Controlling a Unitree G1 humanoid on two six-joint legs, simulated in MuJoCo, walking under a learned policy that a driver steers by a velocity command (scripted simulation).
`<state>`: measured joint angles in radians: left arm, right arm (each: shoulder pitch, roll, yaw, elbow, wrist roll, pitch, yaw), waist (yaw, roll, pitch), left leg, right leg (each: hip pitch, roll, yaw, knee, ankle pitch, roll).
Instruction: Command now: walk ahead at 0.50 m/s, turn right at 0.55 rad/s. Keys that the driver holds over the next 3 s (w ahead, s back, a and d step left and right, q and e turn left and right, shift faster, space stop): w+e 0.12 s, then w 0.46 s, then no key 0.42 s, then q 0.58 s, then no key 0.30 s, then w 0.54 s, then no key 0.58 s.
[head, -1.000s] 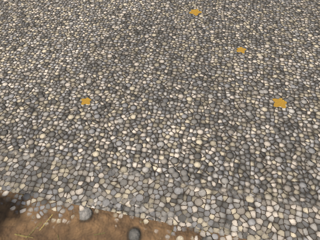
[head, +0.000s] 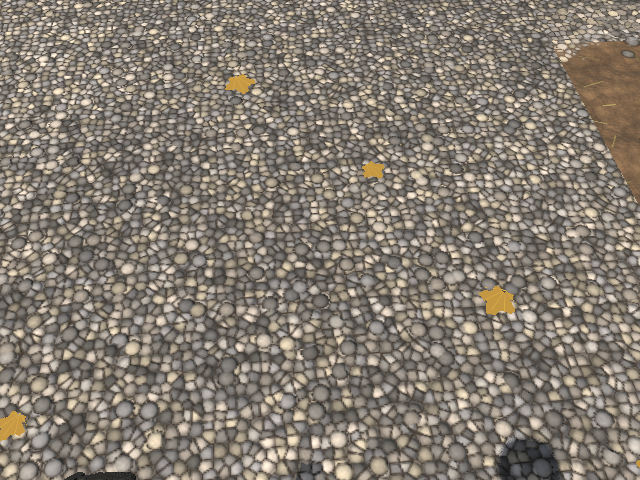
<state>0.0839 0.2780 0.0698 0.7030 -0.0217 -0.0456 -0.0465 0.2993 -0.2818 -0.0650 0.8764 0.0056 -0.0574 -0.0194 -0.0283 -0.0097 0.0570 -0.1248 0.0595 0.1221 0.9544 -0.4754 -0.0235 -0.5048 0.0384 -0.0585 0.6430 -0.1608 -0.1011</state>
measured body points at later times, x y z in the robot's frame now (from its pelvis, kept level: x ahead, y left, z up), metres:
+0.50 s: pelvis +0.29 +0.04 +0.01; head +0.32 +0.04 +0.46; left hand +0.38 +0.31 -0.12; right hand +0.44 -0.25 -0.07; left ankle +0.39 +0.12 -0.72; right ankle +0.12 -0.07 -0.67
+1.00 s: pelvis +0.49 -0.01 +0.02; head +0.52 -0.03 +0.46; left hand +0.71 +0.19 -0.07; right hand +0.51 -0.29 -0.12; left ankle +0.42 +0.13 -0.68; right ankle +0.57 -0.13 -0.72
